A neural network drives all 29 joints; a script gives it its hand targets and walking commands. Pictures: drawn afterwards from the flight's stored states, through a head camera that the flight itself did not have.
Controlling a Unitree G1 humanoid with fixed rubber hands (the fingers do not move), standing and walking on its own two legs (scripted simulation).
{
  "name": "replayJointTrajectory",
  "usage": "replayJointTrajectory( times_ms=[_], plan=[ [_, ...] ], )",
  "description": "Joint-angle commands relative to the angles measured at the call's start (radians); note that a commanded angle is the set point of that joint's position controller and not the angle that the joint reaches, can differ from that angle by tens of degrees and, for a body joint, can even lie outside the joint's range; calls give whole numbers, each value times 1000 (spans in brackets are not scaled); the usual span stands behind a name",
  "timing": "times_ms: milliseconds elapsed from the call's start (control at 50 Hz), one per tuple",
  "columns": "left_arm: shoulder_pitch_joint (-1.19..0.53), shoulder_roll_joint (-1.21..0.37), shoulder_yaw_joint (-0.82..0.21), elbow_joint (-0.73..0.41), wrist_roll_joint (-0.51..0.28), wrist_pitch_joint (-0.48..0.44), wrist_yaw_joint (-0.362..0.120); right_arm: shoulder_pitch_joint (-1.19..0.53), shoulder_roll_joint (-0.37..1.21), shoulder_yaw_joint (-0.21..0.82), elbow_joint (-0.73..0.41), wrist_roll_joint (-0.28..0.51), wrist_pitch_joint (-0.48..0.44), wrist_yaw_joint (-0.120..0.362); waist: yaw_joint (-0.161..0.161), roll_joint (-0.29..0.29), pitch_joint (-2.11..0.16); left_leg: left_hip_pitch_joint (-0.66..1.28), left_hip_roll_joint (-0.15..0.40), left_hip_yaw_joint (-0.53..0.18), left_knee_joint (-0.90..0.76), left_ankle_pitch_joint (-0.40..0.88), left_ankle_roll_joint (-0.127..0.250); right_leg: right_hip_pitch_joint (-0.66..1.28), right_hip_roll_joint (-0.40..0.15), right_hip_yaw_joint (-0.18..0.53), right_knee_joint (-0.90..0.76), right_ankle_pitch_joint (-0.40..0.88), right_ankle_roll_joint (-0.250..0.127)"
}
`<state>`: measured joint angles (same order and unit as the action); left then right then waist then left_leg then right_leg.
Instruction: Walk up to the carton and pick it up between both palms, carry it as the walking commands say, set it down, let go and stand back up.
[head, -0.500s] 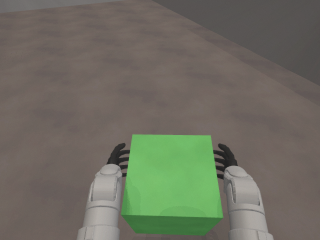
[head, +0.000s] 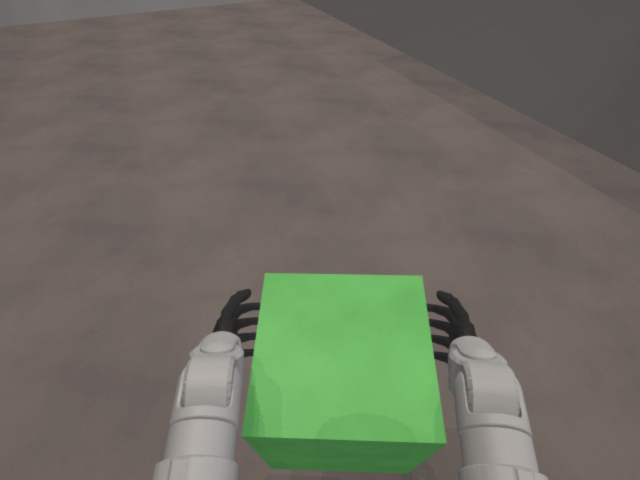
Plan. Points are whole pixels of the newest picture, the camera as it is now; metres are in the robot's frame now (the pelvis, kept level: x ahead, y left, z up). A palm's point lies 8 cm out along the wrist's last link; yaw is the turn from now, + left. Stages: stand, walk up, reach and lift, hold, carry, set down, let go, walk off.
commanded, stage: hold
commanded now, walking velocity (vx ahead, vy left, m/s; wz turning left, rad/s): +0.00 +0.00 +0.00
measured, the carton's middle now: (340, 379) +0.29 +0.00 -0.05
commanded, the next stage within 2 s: carry in 0.84 s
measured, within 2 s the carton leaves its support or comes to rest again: neither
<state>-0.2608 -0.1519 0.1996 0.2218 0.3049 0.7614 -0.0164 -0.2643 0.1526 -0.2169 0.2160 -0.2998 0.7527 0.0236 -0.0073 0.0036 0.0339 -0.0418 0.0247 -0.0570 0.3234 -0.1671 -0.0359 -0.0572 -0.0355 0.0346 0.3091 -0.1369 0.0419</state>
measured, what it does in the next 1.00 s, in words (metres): stands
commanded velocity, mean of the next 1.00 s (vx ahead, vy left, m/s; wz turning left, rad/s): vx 0.00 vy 0.04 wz -0.12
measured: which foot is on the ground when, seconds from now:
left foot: down 0.00-1.00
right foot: down 0.00-1.00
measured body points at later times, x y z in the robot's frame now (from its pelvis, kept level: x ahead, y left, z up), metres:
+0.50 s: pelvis +0.00 +0.00 +0.00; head -0.03 +0.00 +0.45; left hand +0.30 +0.15 +0.03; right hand +0.29 -0.16 +0.03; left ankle +0.02 +0.14 -0.75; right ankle +0.03 -0.15 -0.75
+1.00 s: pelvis -0.01 +0.01 -0.02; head -0.02 +0.01 +0.43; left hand +0.31 +0.15 +0.03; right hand +0.30 -0.15 +0.03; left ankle +0.02 +0.14 -0.75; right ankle +0.03 -0.15 -0.75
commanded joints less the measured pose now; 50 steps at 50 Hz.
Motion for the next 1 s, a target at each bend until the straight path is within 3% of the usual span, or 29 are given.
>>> replayJointTrajectory(
  times_ms=[0,320,800,820,860,900,940,980],
  plan=[
    [-476,-912,-527,-92,-275,-54,-249,-451,907,530,-67,276,-38,251,0,-3,-268,1,-139,11,-56,126,21,117,144,-7,-27,137,-20],
    [-440,-897,-548,-129,-278,-54,-240,-417,887,548,-111,280,-39,242,-3,-2,-257,1,-139,7,-55,131,20,116,144,-4,-24,139,-21],
    [-495,-912,-530,-83,-270,-61,-250,-472,913,523,-57,264,-44,254,1,-6,-256,-25,-137,12,-48,63,25,92,136,-6,-15,67,-23],
    [-518,-940,-577,-92,-303,-69,-235,-508,916,560,-48,289,-54,235,9,2,-321,-136,83,20,75,-9,29,-81,-92,-15,108,0,-23],
    [-524,-967,-584,-98,-328,-65,-223,-517,937,578,-57,301,-51,230,19,-14,-334,-203,70,23,155,-105,25,-165,-123,64,130,-66,-36],
    [-512,-948,-626,-153,-364,-40,-210,-513,935,622,-99,333,-22,214,23,-93,-324,-260,47,53,240,-119,13,-219,-168,143,111,-80,-58],
    [-505,-923,-666,-204,-404,6,-197,-496,931,673,-158,370,24,195,23,-173,-334,-301,24,84,332,-129,6,-247,-208,221,122,-6,-93],
    [-529,-910,-712,-282,-454,62,-180,-481,928,720,-226,416,73,179,16,-204,-367,-280,7,103,317,-189,10,-280,-208,234,174,93,-100]
  ],
)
